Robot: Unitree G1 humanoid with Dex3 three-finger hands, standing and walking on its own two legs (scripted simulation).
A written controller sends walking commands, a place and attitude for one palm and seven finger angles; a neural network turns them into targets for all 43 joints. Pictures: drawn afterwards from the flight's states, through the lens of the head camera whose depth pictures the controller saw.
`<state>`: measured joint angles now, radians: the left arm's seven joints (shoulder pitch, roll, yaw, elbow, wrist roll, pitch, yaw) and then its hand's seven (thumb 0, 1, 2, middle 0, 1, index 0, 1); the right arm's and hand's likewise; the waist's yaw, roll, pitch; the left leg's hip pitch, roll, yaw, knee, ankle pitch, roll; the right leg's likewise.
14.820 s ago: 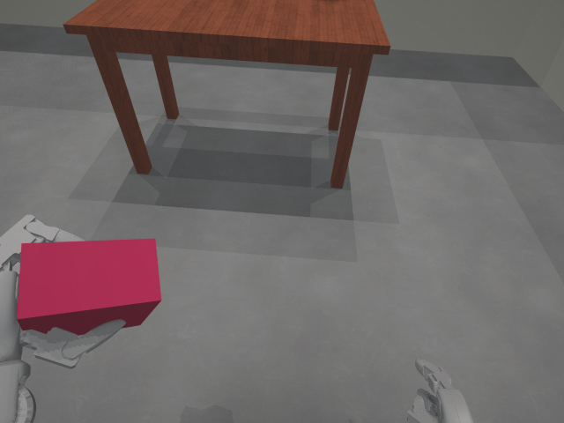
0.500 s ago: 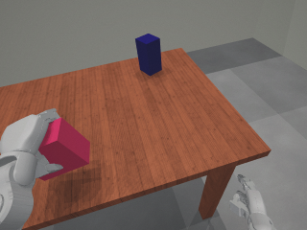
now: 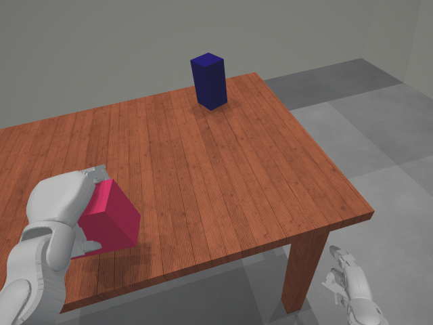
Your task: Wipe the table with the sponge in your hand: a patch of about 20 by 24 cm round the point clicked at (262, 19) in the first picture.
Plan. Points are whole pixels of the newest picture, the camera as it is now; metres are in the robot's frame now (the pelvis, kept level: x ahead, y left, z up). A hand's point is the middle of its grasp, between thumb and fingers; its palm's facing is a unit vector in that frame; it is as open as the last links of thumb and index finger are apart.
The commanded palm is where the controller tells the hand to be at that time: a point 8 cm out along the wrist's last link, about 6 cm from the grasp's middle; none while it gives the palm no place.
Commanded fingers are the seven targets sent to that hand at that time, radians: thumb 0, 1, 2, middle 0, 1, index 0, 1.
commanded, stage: turn the palm down, sponge in hand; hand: left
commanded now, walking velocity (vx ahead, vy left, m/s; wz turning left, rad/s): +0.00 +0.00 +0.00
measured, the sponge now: (96, 226) +0.23 +0.26 +0.10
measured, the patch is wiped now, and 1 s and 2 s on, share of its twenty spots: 0.00 0.00 0.00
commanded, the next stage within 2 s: move the sponge above the wiping area in 0.18 s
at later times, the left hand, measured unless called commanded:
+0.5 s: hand (76, 197) +0.24 +0.28 +0.16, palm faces +0.14 -0.05 -0.99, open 10.5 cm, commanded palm +0.20 +0.28 +0.23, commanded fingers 0.00 0.10 1.30 -1.20 -1.60 -1.20 -1.60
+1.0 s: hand (63, 192) +0.24 +0.30 +0.17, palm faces +0.22 -0.08 -0.97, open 10.5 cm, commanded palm +0.20 +0.28 +0.21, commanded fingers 0.00 0.10 1.30 -1.20 -1.60 -1.20 -1.60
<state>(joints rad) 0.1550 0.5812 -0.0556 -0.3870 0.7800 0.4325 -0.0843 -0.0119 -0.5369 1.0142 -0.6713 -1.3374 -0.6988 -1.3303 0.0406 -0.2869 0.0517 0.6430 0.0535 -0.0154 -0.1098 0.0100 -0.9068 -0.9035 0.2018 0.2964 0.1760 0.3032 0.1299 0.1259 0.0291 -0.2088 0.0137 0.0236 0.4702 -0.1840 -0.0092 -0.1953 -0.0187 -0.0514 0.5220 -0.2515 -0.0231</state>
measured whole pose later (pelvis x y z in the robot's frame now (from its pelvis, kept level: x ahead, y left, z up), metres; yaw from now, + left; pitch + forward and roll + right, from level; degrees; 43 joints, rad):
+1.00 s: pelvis +0.01 +0.01 +0.00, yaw -1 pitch -5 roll +0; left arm 0.10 0.56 0.02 -0.31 0.81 0.47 -0.02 -0.01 -0.54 1.02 -0.68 -1.32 -0.71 -1.31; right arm 0.03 -0.28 0.03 0.68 0.06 0.01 -0.08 0.01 -0.91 -0.90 0.20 0.30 0.17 0.31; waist 0.13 0.12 0.01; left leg -0.17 0.01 0.04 0.43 -0.18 0.00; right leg -0.16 -0.02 -0.03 0.47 -0.23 -0.01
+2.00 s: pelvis +0.01 +0.01 +0.00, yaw +0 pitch -4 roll +0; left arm 0.13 0.52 -0.03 -0.17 0.86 0.42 -0.08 -0.01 -0.53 1.02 -0.68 -1.30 -0.71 -1.30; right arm 0.05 -0.29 0.04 0.66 0.05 -0.02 -0.08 0.01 -0.91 -0.90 0.20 0.30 0.24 0.35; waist 0.11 0.12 0.01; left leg -0.18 0.01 0.02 0.43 -0.18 0.00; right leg -0.16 -0.02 -0.04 0.45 -0.23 -0.01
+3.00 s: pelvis +0.01 +0.01 +0.00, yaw +0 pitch -5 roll +0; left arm 0.21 0.54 -0.04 -0.28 0.88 0.30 -0.01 -0.01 -0.53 1.02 -0.69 -1.29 -0.72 -1.28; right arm 0.07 -0.27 0.02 0.68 0.04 -0.03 -0.10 0.01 -0.91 -0.90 0.20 0.30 0.18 0.30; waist 0.14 0.11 0.02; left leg -0.17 0.01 0.02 0.44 -0.19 0.00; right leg -0.14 -0.01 -0.04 0.44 -0.23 -0.01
